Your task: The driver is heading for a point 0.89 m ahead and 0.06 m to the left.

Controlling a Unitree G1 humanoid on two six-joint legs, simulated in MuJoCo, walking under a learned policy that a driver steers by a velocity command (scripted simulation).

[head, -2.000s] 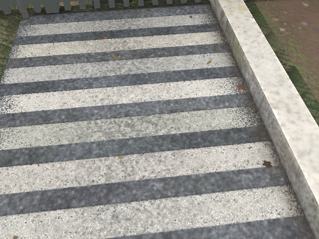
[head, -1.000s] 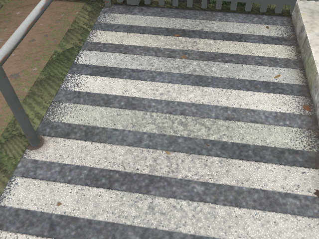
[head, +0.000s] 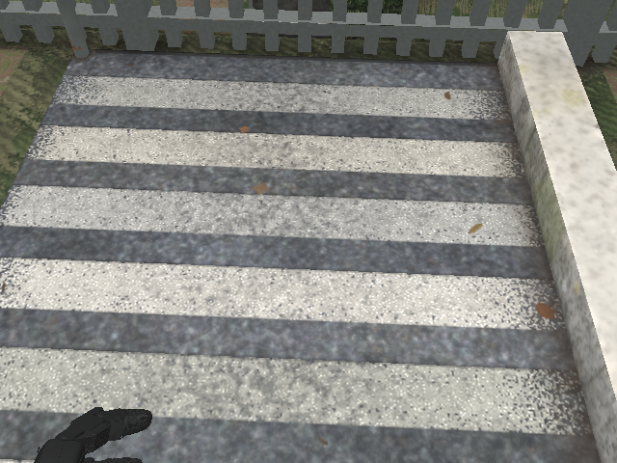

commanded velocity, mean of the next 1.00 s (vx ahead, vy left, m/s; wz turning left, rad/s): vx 0.50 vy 0.00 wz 0.18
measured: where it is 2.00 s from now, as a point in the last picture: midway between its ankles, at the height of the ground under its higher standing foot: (246, 286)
